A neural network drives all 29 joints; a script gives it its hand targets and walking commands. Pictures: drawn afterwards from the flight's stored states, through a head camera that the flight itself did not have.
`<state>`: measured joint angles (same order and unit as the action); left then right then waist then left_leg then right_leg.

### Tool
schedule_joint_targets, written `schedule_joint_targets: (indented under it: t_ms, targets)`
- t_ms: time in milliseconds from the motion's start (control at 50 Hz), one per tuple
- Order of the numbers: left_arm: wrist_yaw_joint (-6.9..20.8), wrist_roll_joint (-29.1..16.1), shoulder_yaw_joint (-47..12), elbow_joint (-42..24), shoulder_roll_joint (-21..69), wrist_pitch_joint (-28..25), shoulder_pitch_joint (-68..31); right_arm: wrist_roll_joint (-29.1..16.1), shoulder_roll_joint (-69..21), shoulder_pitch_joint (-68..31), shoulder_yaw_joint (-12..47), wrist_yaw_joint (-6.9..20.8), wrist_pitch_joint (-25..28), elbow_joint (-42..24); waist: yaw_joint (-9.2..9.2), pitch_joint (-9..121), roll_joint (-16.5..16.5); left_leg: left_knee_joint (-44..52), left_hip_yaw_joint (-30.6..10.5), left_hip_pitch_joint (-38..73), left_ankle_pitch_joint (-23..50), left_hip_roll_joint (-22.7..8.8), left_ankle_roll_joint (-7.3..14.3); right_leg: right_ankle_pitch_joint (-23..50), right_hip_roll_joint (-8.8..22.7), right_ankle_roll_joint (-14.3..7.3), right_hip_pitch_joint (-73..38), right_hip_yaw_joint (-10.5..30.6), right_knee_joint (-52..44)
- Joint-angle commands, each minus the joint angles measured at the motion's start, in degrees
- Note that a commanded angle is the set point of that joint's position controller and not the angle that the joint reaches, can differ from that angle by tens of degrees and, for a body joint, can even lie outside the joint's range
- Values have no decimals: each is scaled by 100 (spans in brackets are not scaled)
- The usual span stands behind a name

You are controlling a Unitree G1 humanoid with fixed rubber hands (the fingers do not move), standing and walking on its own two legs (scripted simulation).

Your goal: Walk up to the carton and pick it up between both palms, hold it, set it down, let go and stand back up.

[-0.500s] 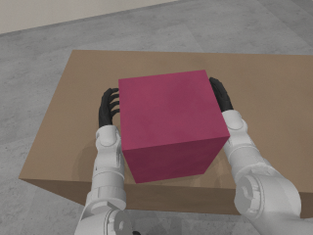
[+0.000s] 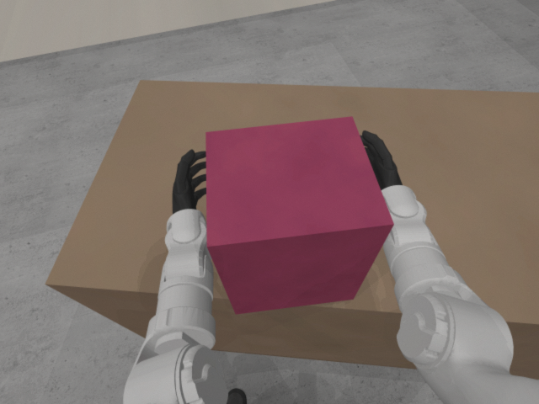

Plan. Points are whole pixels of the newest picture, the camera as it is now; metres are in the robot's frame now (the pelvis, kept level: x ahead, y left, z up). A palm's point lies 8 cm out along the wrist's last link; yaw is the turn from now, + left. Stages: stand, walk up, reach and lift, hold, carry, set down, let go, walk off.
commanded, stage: reach and lift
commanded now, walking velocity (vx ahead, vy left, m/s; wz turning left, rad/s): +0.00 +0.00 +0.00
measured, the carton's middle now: (288, 225) +0.38 +0.06 +0.01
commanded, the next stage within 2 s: none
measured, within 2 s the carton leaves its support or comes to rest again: leaves its support in 1.04 s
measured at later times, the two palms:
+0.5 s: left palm (188, 201) +0.38 +0.21 +0.04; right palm (382, 179) +0.46 -0.08 +0.05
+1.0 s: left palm (190, 197) +0.38 +0.20 +0.05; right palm (384, 178) +0.46 -0.08 +0.05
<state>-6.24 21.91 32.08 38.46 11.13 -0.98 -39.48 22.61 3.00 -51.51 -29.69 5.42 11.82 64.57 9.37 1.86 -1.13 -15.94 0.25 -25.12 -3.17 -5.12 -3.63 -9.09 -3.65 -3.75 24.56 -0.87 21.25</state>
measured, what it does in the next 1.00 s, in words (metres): stands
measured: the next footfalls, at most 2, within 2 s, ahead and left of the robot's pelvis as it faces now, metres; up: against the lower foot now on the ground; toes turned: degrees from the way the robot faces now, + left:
none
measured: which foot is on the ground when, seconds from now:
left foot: down 0.00-1.00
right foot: down 0.00-1.00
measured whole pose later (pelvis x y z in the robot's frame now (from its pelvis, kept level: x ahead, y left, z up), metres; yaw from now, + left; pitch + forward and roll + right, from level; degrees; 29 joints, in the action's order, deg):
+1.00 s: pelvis +0.01 +0.01 +0.00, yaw +0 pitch +15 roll +0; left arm -8.5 17.2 27.9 38.3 11.0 -2.9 -36.8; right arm 15.5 5.4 -49.5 -21.5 3.9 15.5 66.8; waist 8.7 5.6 0.5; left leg -18.0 -0.2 -27.7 -4.8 -5.1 -4.2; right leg -9.4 -3.5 -3.2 25.5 -1.4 20.2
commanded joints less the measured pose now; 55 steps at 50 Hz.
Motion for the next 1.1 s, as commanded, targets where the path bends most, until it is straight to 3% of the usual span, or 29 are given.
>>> schedule_joint_targets:
  t_ms: [0, 200, 300, 400, 520, 740, 900, 1000, 1080]
  targets:
    - [158, 22, -1402, -246, 2008, -161, -2881, 149, -2413, -2645, 668, 426, 97, -149, -45, 3424, -272, -253, 952, 1332, 592, 477, 352, 843, 239, 420, -1584, -347, -186]
    - [246, -18, -1544, -239, 2173, -291, -2457, -125, -2618, -2528, 1203, 374, 358, -216, -47, 3257, -389, -398, 878, 983, 1358, 504, 315, 2613, 274, 542, -2227, -302, 126]
    - [264, -90, -1759, -294, 2329, -348, -2335, -344, -2658, -2546, 1532, 344, 517, -163, -58, 3334, -366, -439, 829, 1094, 1684, 466, 260, 3002, 223, 553, -2250, -311, 159]
    - [190, -103, -1919, -390, 2408, -325, -2341, -493, -2571, -2551, 1604, 349, 548, -35, 33, 3400, -172, -509, 802, 1525, 2010, 396, 196, 2565, 138, 443, -1758, -369, -3]
    - [100, -160, -2008, -363, 2407, -200, -2432, -546, -2462, -2599, 1549, 357, 418, 32, 83, 3476, -145, -452, 813, 1710, 1728, 366, 220, 1673, 71, 357, -1303, -408, -204]
    - [58, -371, -2165, -323, 2414, -177, -2853, -430, -2465, -2748, 1425, 378, 328, -11, 24, 3951, -98, -407, 815, 1507, 1286, 371, 232, 1324, 129, 330, -1315, -398, -208]
    - [112, -482, -2338, -293, 2489, -408, -2958, -564, -2659, -2870, 1835, 260, 643, -173, -62, 4167, -242, -523, 705, 1166, 1526, 417, 209, 2636, 194, 459, -1984, -356, 69]
    - [226, -479, -2333, -34, 2388, -530, -2958, -671, -2734, -3089, 2249, 77, 865, -343, -101, 4042, -431, -386, 717, 587, 1246, 447, 245, 3533, 329, 603, -2739, -252, 224]
    - [288, -468, -2371, -5, 2418, -548, -2923, -810, -2852, -3087, 2608, -38, 952, -441, -46, 4046, -525, -308, 701, 445, 1302, 436, 263, 4069, 368, 655, -3117, -178, 294]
